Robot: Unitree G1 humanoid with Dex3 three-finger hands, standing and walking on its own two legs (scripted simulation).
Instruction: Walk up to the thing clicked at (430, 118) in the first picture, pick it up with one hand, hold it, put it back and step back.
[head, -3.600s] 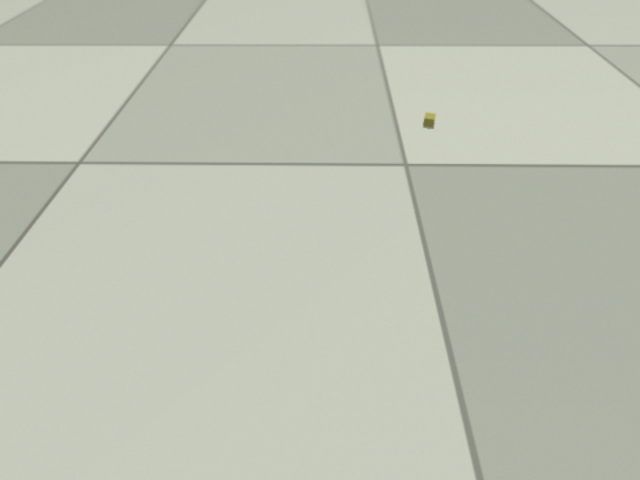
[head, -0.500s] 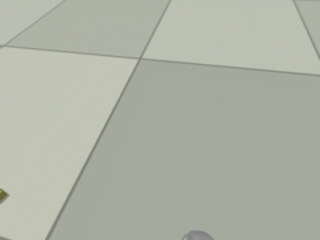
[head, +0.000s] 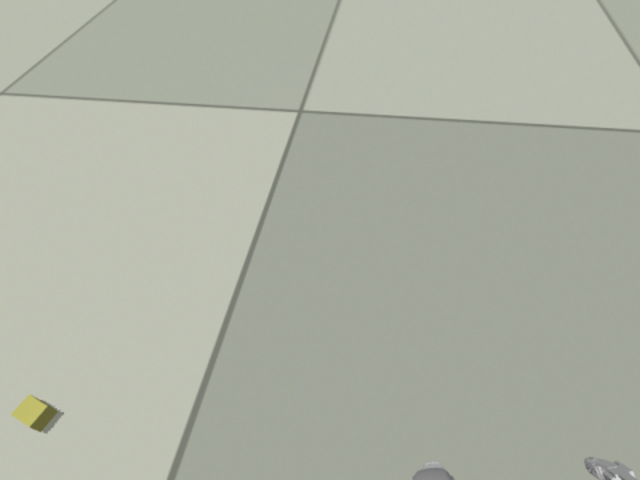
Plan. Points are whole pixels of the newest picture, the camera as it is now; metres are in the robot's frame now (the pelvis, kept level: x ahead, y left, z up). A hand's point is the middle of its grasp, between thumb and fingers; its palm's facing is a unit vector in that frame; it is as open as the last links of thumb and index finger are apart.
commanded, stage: walk up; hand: left
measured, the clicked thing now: (34, 413) +0.43 +0.87 -0.69
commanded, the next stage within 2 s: none
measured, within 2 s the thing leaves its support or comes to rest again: neither
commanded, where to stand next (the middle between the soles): -0.04 +0.82 m, yaw -28 degrees
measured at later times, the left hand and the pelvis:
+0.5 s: hand out of the picture +0.12 +0.50 -0.08, palm faces -0.12 -0.77 -0.62, open 7.4 cm; pelvis +0.00 +0.20 +0.01, yaw -8 degrees
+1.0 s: hand out of the picture +0.12 +0.70 -0.11, palm faces -0.35 -0.78 -0.52, open 7.4 cm; pelvis -0.04 +0.45 +0.02, yaw -18 degrees
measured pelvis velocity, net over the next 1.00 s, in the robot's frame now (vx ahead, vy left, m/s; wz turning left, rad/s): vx -0.04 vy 0.45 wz -0.31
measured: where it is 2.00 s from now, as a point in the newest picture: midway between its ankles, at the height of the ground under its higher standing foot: outside the picture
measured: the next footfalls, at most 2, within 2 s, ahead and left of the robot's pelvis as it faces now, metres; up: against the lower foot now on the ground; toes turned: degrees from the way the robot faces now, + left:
right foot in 0.26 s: +0.13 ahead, +0.01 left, +0.00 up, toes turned -11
left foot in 0.62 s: +0.05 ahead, +0.45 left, +0.00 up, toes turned -10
